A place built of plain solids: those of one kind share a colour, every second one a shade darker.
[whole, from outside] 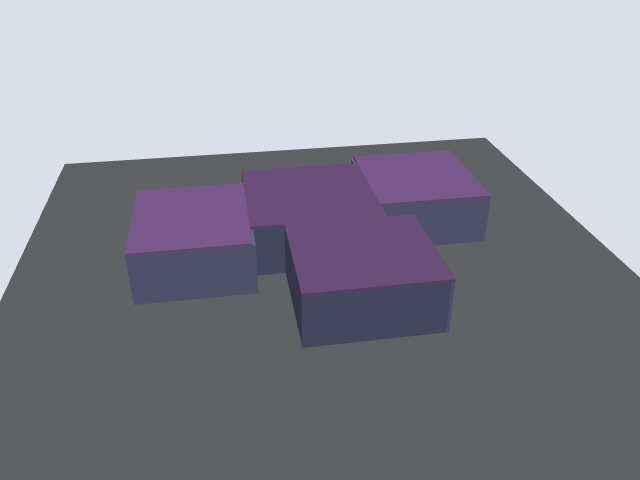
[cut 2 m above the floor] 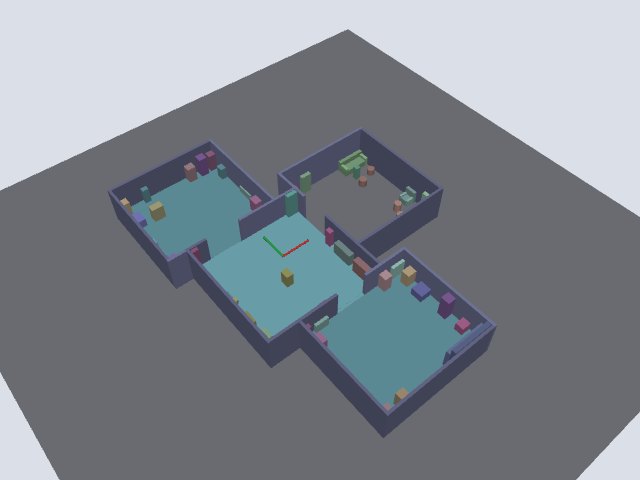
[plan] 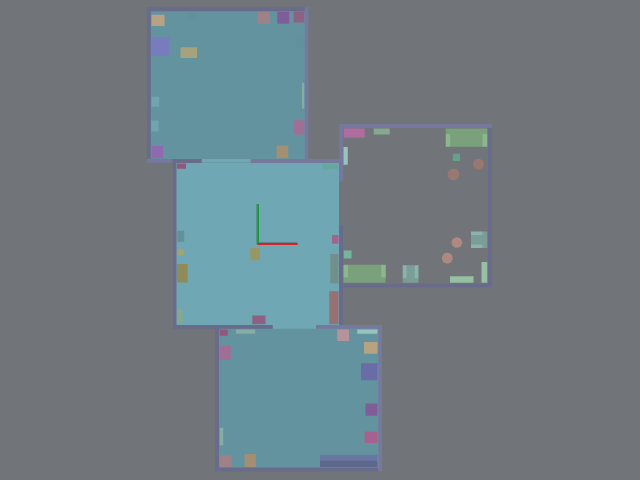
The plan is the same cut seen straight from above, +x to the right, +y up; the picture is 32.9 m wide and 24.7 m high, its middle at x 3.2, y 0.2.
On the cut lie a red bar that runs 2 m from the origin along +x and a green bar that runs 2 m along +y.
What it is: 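One storey of an old house, long lived in; a hub and three side rooms behind broad openings; a side room's floor lies below the hub's by a bare drop, by one riser or not at all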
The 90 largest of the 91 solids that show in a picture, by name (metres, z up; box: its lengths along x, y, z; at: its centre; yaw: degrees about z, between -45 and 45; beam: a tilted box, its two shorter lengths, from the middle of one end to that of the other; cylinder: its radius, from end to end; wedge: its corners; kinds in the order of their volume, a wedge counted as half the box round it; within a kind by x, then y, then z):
{
 "floor_1": {"box": [2.52, 0.2, 0.69], "at": [-1.62, 4.27, 0.29]},
 "floor_2": {"box": [7.92, 7.6, 0.69], "at": [-1.55, 8.17, 0.29]},
 "floor_3": {"box": [8.37, 8.34, 0.9], "at": [0.0, 0.0, 0.4]},
 "floor_4": {"box": [2.23, 0.2, 0.9], "at": [1.88, -4.27, 0.4]},
 "floor_5": {"box": [8.19, 7.14, 0.9], "at": [2.1, -7.94, 0.4]},
 "wall_1": {"box": [0.2, 7.8, 3.49], "at": [-5.61, 8.27, 1.7]},
 "wall_2": {"box": [1.32, 0.2, 3.49], "at": [-5.05, 4.27, 1.7]},
 "wall_3": {"box": [0.2, 8.34, 3.49], "at": [-4.28, 0.0, 1.7]},
 "wall_4": {"box": [1.5, 0.2, 3.49], "at": [-3.63, 4.27, 1.7]},
 "wall_5": {"box": [0.2, 7.34, 3.49], "at": [-2.1, -8.04, 1.7]},
 "wall_6": {"box": [5.15, 0.2, 3.49], "at": [-1.81, -4.27, 1.7]},
 "wall_7": {"box": [7.92, 0.2, 3.49], "at": [-1.55, 12.07, 1.7]},
 "wall_8": {"box": [4.74, 0.2, 3.49], "at": [2.01, 4.27, 1.7]},
 "wall_9": {"box": [8.19, 0.2, 3.49], "at": [2.1, -11.61, 1.7]},
 "wall_10": {"box": [0.2, 7.8, 3.49], "at": [2.52, 8.27, 1.7]},
 "wall_11": {"box": [1.39, 0.2, 3.49], "at": [3.69, -4.27, 1.7]},
 "wall_12": {"box": [0.2, 5.14, 3.49], "at": [4.28, -1.6, 1.7]},
 "wall_13": {"box": [0.2, 0.94, 3.49], "at": [4.28, 3.7, 1.7]},
 "wall_14": {"box": [0.2, 1.8, 3.49], "at": [4.28, 5.27, 1.7]},
 "wall_15": {"box": [2.01, 0.2, 3.49], "at": [5.39, -4.27, 1.7]},
 "wall_16": {"box": [0.2, 7.34, 3.49], "at": [6.3, -8.04, 1.7]},
 "wall_17": {"box": [7.66, 0.2, 3.49], "at": [8.21, -2.14, 1.7]},
 "wall_18": {"box": [7.66, 0.2, 3.49], "at": [8.21, 6.07, 1.7]},
 "wall_19": {"box": [0.2, 8.0, 3.49], "at": [11.94, 1.97, 1.7]},
 "roof_1": {"box": [8.32, 7.8, 0.16], "at": [-1.55, 8.27, 3.52]},
 "roof_2": {"box": [8.77, 8.74, 0.16], "at": [0.0, 0.0, 3.52]},
 "roof_3": {"box": [8.59, 7.34, 0.16], "at": [2.1, -8.04, 3.52]},
 "roof_4": {"box": [7.66, 8.4, 0.16], "at": [8.21, 1.97, 3.52]},
 "kitchen_run_1": {"box": [2.96, 0.32, 2.12], "at": [4.68, -11.32, 1.91]},
 "kitchen_run_2": {"box": [2.96, 0.31, 1.46], "at": [4.68, -11.01, 1.58]},
 "sofa_1": {"box": [0.22, 0.66, 0.68], "at": [4.53, -1.4, 0.29]},
 "sofa_2": {"box": [2.16, 0.28, 0.98], "at": [5.5, -1.87, 0.44]},
 "sofa_3": {"box": [1.94, 0.66, 0.53], "at": [5.61, -1.4, 0.21]},
 "sofa_4": {"box": [0.22, 0.66, 0.16], "at": [6.47, -1.4, 0.56]},
 "sofa_5": {"box": [0.23, 0.67, 0.21], "at": [9.79, 5.33, 0.59]},
 "sofa_6": {"box": [1.91, 0.67, 0.54], "at": [10.62, 5.33, 0.22]},
 "sofa_7": {"box": [2.14, 0.28, 0.95], "at": [10.74, 5.8, 0.42]},
 "sofa_8": {"box": [0.23, 0.67, 0.75], "at": [11.7, 5.33, 0.32]},
 "bookcase_1": {"box": [0.28, 0.78, 2.01], "at": [-4.01, -3.75, 1.85]},
 "bookcase_2": {"box": [0.82, 0.31, 1.69], "at": [6.38, 5.78, 0.8]},
 "bookcase_3": {"box": [1.21, 0.35, 1.89], "at": [10.49, -1.83, 0.9]},
 "bookcase_4": {"box": [0.3, 1.07, 1.77], "at": [11.66, -1.47, 0.83]},
 "washing_machine_1": {"box": [0.67, 0.59, 1.19], "at": [-5.14, 11.5, 1.24]},
 "washing_machine_2": {"box": [0.58, 0.66, 1.23], "at": [-0.4, -11.15, 1.47]},
 "washing_machine_3": {"box": [0.6, 0.67, 1.25], "at": [1.26, 4.73, 1.26]},
 "washing_machine_4": {"box": [0.7, 0.6, 1.1], "at": [5.81, -5.35, 1.4]},
 "fridge_1": {"box": [0.61, 0.64, 1.59], "at": [-5.17, 4.72, 1.44]},
 "fridge_2": {"box": [0.62, 0.62, 1.56], "at": [1.3, 11.63, 1.42]},
 "fridge_3": {"box": [0.63, 0.63, 1.66], "at": [5.85, -8.53, 1.68]},
 "pet_corner_1": {"box": [0.57, 0.74, 1.27], "at": [-1.68, -5.6, 1.48]},
 "pet_corner_2": {"box": [0.68, 0.45, 1.16], "at": [0.05, -3.91, 1.43]},
 "pet_corner_3": {"box": [0.55, 0.74, 1.08], "at": [2.11, 5.99, 1.18]},
 "pet_corner_4": {"box": [0.56, 0.56, 1.4], "at": [2.11, 11.67, 1.34]},
 "cooker_1": {"box": [0.61, 0.59, 1.21], "at": [-1.66, -11.18, 1.45]},
 "cooker_2": {"box": [0.63, 0.6, 1.21], "at": [0.3, 11.64, 1.24]},
 "cooker_3": {"box": [0.6, 0.6, 1.23], "at": [4.39, -4.7, 1.47]},
 "crate_stack_1": {"box": [0.37, 0.56, 0.88], "at": [-5.29, 6.07, 1.08]},
 "crate_stack_2": {"box": [0.41, 0.52, 0.92], "at": [-5.27, 7.31, 1.1]},
 "crate_stack_3": {"box": [0.38, 0.58, 0.96], "at": [-3.97, 0.4, 1.33]},
 "crate_stack_4": {"box": [0.44, 0.39, 1.19], "at": [-3.36, 11.75, 1.24]},
 "crate_stack_5": {"box": [0.43, 0.57, 0.95], "at": [2.17, 10.39, 1.11]},
 "stool_pouffe_1": {"box": [0.92, 0.97, 0.64], "at": [-5.02, 10.15, 0.96]},
 "stool_pouffe_2": {"box": [0.86, 0.88, 0.58], "at": [5.74, -6.58, 1.14]},
 "armchair_1": {"box": [0.81, 0.23, 1.02], "at": [7.86, -1.89, 0.46]},
 "armchair_2": {"box": [0.62, 0.67, 0.55], "at": [7.96, -1.44, 0.23]},
 "armchair_3": {"box": [0.6, 0.18, 0.66], "at": [11.26, -0.12, 0.28]},
 "armchair_4": {"box": [0.6, 0.67, 0.53], "at": [11.26, 0.31, 0.22]},
 "armchair_5": {"box": [0.25, 0.85, 1.08], "at": [11.69, 0.22, 0.49]},
 "radiator_1": {"box": [0.19, 0.9, 1.12], "at": [-1.87, -9.91, 1.41]},
 "radiator_2": {"box": [1.0, 0.22, 0.76], "at": [-0.63, -4.51, 1.23]},
 "radiator_3": {"box": [0.11, 1.32, 0.54], "at": [2.33, 7.63, 0.91]},
 "radiator_4": {"box": [0.22, 0.9, 0.98], "at": [4.52, 4.53, 0.44]},
 "radiator_5": {"box": [1.04, 0.22, 1.14], "at": [5.64, -4.51, 1.42]},
 "tall_odds_1": {"box": [0.46, 0.28, 1.95], "at": [-3.92, 4.0, 1.82]},
 "tall_odds_2": {"box": [0.42, 0.33, 1.28], "at": [-1.76, -4.56, 1.49]},
 "tall_odds_3": {"box": [0.34, 0.45, 1.37], "at": [3.98, 0.23, 1.54]},
 "tall_odds_4": {"box": [0.68, 0.6, 0.62], "at": [5.83, -9.95, 1.16]},
 "sideboard_1": {"box": [0.47, 1.7, 1.08], "at": [3.92, -3.29, 1.39]},
 "hall_bench_1": {"box": [0.43, 1.52, 0.98], "at": [3.94, -1.28, 1.34]},
 "stool_pouffe_round_1": {"cylinder": 0.28, "from": [9.75, -0.74, 0.0], "to": [9.75, -0.74, 0.61]},
 "stool_pouffe_round_2": {"cylinder": 0.3, "from": [10.07, 3.58, 0.0], "to": [10.07, 3.58, 0.59]},
 "stool_pouffe_round_3": {"cylinder": 0.27, "from": [10.24, 0.07, 0.0], "to": [10.24, 0.07, 0.74]},
 "stool_pouffe_round_4": {"cylinder": 0.28, "from": [11.35, 4.1, 0.0], "to": [11.35, 4.1, 0.51]},
 "tv_unit_1": {"box": [1.09, 0.47, 1.08], "at": [4.96, 5.7, 0.49]},
 "highchair_pram_1": {"box": [0.85, 0.56, 1.12], "at": [-3.56, 9.84, 1.2]},
 "coat_rack_1": {"box": [0.84, 0.31, 2.05], "at": [3.74, 3.98, 1.87]},
 "trunk_1": {"box": [0.54, 0.96, 0.66], "at": [-3.88, -1.51, 1.18]},
 "side_table_1": {"box": [0.41, 0.41, 1.04], "at": [4.62, -0.54, 0.47]},
 "side_table_2": {"box": [0.38, 0.38, 1.13], "at": [10.22, 4.46, 0.51]},
 "carton_stack_1": {"box": [0.51, 0.64, 1.01], "at": [-0.14, -0.53, 1.35]}
}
